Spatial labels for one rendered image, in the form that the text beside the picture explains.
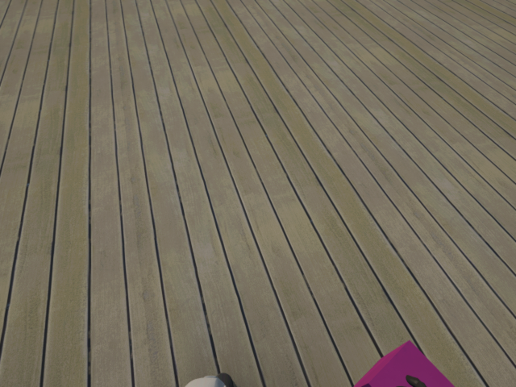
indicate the carton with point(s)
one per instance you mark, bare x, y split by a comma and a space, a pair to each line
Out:
391, 370

